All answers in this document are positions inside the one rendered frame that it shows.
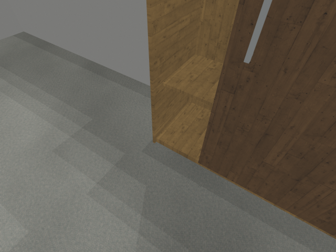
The wardrobe door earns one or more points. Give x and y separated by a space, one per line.
272 128

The handle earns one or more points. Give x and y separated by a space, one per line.
257 30

